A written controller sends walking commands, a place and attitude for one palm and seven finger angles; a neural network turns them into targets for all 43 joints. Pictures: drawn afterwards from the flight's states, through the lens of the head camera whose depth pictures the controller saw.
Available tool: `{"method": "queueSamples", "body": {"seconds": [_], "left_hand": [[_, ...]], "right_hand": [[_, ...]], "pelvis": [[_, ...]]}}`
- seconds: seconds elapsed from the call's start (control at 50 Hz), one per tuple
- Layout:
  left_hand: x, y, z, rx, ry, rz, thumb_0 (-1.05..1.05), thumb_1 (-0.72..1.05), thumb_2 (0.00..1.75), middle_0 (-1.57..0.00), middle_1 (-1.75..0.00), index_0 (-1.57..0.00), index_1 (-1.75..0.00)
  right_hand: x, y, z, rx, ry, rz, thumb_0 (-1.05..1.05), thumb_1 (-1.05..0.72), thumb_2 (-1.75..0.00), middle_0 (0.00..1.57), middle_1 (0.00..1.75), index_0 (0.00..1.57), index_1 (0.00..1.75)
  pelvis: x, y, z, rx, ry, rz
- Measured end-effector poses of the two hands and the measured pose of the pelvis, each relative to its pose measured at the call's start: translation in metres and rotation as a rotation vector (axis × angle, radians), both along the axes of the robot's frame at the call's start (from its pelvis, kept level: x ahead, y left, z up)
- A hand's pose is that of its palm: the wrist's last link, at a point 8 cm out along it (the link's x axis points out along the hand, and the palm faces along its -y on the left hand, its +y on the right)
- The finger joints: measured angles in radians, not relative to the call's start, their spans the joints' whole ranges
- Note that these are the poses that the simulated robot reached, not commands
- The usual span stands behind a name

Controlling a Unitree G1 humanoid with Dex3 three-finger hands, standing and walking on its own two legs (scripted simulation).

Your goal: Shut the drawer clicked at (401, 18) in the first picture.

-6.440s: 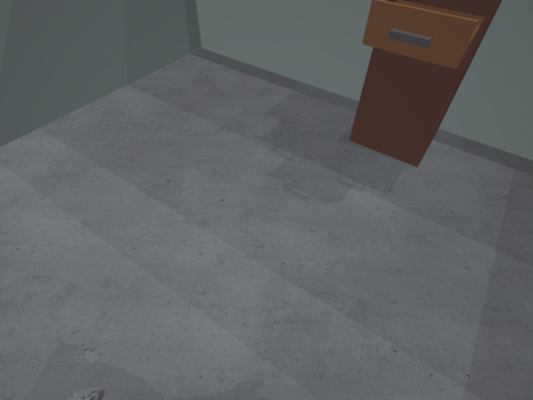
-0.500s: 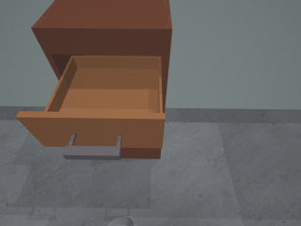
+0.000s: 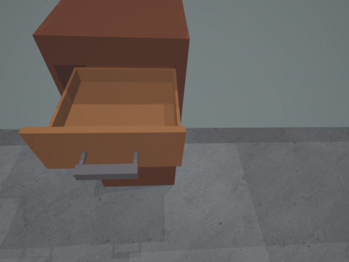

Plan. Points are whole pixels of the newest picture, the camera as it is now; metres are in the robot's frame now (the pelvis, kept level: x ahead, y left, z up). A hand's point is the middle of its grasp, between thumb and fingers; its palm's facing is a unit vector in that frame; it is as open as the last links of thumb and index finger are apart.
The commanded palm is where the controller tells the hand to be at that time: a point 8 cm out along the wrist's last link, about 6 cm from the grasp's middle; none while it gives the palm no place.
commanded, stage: come to a stop and stand still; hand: left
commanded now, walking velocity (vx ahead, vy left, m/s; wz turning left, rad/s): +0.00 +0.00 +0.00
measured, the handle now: (108, 163) +0.34 +0.19 +0.00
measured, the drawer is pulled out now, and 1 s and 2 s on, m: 0.27 0.27 0.27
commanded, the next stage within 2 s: look again from close up in 0.48 s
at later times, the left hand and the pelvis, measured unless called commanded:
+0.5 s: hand out of the picture -0.03 +0.09 -0.18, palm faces +0.06 -0.99 -0.16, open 7.3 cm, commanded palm none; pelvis -0.01 -0.06 -0.01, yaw +1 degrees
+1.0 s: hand out of the picture -0.01 +0.18 -0.19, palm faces +0.04 -0.98 -0.21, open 7.4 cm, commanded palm none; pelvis -0.02 +0.00 -0.01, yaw +1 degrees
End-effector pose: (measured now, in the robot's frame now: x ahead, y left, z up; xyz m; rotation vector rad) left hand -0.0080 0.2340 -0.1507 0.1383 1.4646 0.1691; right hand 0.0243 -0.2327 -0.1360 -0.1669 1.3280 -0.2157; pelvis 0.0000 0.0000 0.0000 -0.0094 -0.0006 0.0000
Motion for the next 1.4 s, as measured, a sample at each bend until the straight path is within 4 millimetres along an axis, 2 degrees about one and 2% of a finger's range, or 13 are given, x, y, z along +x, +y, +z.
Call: {"method": "queueSamples", "body": {"seconds": [0.08,0.14,0.28,0.42,0.58,0.7,0.8,0.9,1.02,1.12,1.24,1.4], "left_hand": [[0.006,-0.023,0.001,0.029,-0.067,-0.021,0.0,0.91,0.9,-0.2,-0.3,-0.2,-0.3],[0.004,-0.042,0.009,0.034,-0.089,-0.022,0.0,0.91,0.89,-0.2,-0.3,-0.2,-0.3],[-0.009,-0.068,0.006,0.02,-0.068,-0.012,0.01,0.93,0.89,-0.2,-0.3,-0.2,-0.3],[-0.024,-0.089,0.001,-0.018,-0.036,0.018,0.01,0.92,0.89,-0.2,-0.3,-0.2,-0.3],[-0.033,-0.1,-0.002,-0.048,-0.008,0.043,0.0,0.91,0.89,-0.2,-0.3,-0.2,-0.3],[-0.033,-0.087,-0.003,-0.038,-0.053,0.009,0.0,0.91,0.89,-0.21,-0.3,-0.2,-0.3],[-0.023,-0.058,-0.012,-0.024,-0.091,0.012,0.0,0.9,0.89,-0.21,-0.3,-0.2,-0.3],[-0.014,-0.031,-0.009,-0.002,-0.128,0.002,0.0,0.91,0.89,-0.2,-0.3,-0.2,-0.3],[-0.014,-0.007,-0.003,0.017,-0.115,-0.018,0.0,0.91,0.89,-0.2,-0.3,-0.2,-0.3],[-0.02,0.001,0.0,0.022,-0.08,-0.023,0.0,0.91,0.9,-0.2,-0.3,-0.2,-0.3],[-0.027,-0.001,-0.001,0.009,-0.039,-0.02,0.0,0.91,0.9,-0.2,-0.3,-0.2,-0.3],[-0.027,-0.017,-0.008,-0.019,-0.002,-0.019,0.0,0.91,0.9,-0.2,-0.3,-0.2,-0.3]], "right_hand": [[-0.04,-0.017,-0.019,0.047,0.076,-0.038,0.0,-0.91,-0.9,0.21,0.3,0.2,0.3],[-0.063,-0.024,-0.025,0.082,0.129,-0.043,0.01,-0.91,-0.9,0.2,0.3,0.2,0.3],[-0.09,-0.026,-0.027,0.115,0.177,-0.049,0.01,-0.91,-0.9,0.2,0.3,0.2,0.3],[-0.093,-0.027,-0.024,0.123,0.201,-0.039,0.01,-0.91,-0.9,0.2,0.3,0.2,0.3],[-0.069,-0.029,-0.023,0.106,0.158,-0.019,0.01,-0.91,-0.9,0.2,0.3,0.2,0.3],[-0.035,-0.032,-0.021,0.061,0.047,0.007,0.02,-0.93,-0.9,0.2,0.3,0.2,0.3],[-0.014,-0.023,-0.017,0.024,-0.04,0.045,0.02,-0.94,-0.9,0.2,0.3,0.2,0.3],[-0.005,-0.011,-0.011,0.016,-0.064,0.079,0.02,-0.94,-0.9,0.2,0.3,0.2,0.3],[-0.008,0.0,-0.008,0.021,-0.052,0.089,0.01,-0.94,-0.9,0.2,0.3,0.2,0.3],[-0.017,0.006,-0.009,0.03,-0.011,0.084,0.01,-0.93,-0.9,0.2,0.3,0.2,0.3],[-0.03,0.013,-0.011,0.044,0.043,0.073,0.01,-0.92,-0.9,0.2,0.3,0.2,0.3],[-0.038,0.014,-0.016,0.063,0.097,0.046,0.01,-0.91,-0.9,0.2,0.3,0.2,0.3]], "pelvis": [[-0.011,-0.02,-0.008,0.036,-0.006,-0.003],[-0.013,-0.031,-0.005,0.024,-0.02,0.006],[-0.014,-0.051,-0.005,0.01,-0.028,0.007],[-0.015,-0.06,-0.005,0.011,-0.035,0.007],[-0.011,-0.06,-0.005,0.011,-0.032,0.011],[-0.012,-0.044,-0.009,-0.012,-0.017,0.001],[-0.013,-0.028,-0.014,-0.011,-0.036,0.012],[-0.016,-0.015,-0.012,-0.007,-0.035,0.013],[-0.018,-0.003,-0.008,0.003,-0.019,0.01],[-0.016,0.002,-0.006,0.008,-0.011,0.007],[-0.013,0.005,-0.006,0.01,-0.008,0.005],[-0.002,-0.002,-0.01,0.024,0.004,0.019]]}}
